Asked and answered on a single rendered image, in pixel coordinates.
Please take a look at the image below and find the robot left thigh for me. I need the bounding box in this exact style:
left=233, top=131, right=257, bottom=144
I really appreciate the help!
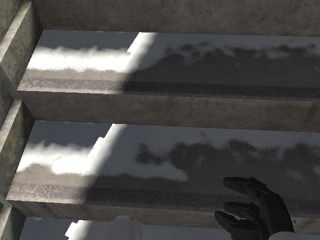
left=101, top=217, right=142, bottom=240

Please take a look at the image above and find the robot right hand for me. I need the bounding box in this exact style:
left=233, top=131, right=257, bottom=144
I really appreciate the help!
left=214, top=177, right=296, bottom=240

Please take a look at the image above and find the left robot shin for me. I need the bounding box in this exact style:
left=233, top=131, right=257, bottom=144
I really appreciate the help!
left=105, top=215, right=130, bottom=229

